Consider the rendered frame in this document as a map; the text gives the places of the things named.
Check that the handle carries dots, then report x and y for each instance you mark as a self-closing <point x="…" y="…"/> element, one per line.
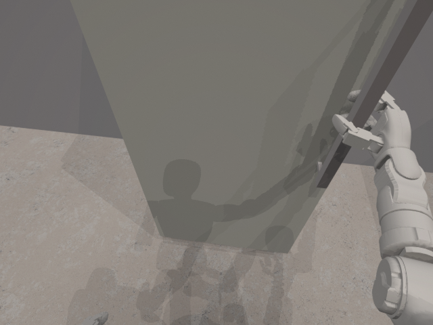
<point x="405" y="31"/>

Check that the robot left hand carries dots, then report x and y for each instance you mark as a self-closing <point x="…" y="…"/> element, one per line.
<point x="98" y="319"/>

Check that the robot right hand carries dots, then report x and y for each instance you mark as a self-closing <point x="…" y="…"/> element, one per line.
<point x="393" y="128"/>

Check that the robot right upper arm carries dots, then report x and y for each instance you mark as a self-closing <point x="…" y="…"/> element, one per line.
<point x="403" y="289"/>

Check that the right robot forearm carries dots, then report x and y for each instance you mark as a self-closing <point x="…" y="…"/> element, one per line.
<point x="404" y="213"/>

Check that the fridge door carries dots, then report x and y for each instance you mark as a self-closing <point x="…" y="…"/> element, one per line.
<point x="226" y="106"/>

